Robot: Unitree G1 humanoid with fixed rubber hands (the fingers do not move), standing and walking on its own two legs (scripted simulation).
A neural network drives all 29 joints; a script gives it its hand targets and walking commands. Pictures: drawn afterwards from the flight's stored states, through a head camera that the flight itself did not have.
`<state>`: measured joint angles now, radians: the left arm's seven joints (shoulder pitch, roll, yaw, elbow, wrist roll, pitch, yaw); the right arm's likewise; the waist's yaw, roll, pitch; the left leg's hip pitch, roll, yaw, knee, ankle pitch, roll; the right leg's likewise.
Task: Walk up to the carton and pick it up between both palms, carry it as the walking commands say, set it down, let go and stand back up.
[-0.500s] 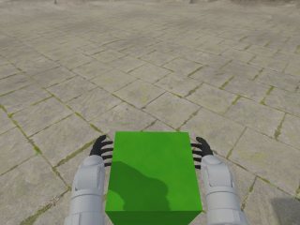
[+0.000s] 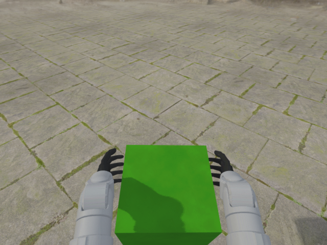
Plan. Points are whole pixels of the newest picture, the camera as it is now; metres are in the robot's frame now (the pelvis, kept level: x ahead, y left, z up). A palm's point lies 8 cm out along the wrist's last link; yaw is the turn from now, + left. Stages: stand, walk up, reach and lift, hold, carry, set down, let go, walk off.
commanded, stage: hold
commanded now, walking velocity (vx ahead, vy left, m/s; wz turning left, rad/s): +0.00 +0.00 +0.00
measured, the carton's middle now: (165, 197) +0.28 +0.00 -0.04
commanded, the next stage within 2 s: carry in 0.48 s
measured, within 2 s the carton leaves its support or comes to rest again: neither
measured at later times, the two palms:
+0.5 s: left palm (106, 175) +0.29 +0.15 +0.06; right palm (227, 178) +0.28 -0.16 +0.05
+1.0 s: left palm (90, 165) +0.29 +0.18 +0.09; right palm (212, 173) +0.27 -0.11 +0.08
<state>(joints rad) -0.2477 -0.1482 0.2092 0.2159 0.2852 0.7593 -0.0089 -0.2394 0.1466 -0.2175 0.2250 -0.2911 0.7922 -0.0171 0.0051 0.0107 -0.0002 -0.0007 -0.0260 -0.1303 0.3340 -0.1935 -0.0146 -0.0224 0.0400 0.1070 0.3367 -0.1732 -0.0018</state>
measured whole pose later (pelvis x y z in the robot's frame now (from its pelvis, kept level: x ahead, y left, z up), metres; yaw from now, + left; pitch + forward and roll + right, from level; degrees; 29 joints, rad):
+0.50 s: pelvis +0.00 +0.00 +0.00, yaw +0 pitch -8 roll +0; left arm -0.26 -0.15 0.22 0.24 0.29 0.75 -0.01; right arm -0.24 0.15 -0.22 0.23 -0.30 0.79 -0.01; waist -0.01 0.02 -0.01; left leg -0.01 -0.03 -0.12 0.34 -0.20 -0.01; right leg -0.03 0.04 0.11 0.35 -0.18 0.00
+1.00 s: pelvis +0.00 +0.06 -0.02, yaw -6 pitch +5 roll +1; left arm -0.19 -0.14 0.09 -0.28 0.08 1.11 0.25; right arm -0.21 0.14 -0.06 -0.24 -0.11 1.13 -0.23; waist 0.02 0.00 -0.16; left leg -0.36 -0.06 0.07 0.57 -0.30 0.07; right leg -0.36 -0.07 -0.03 0.59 -0.32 0.03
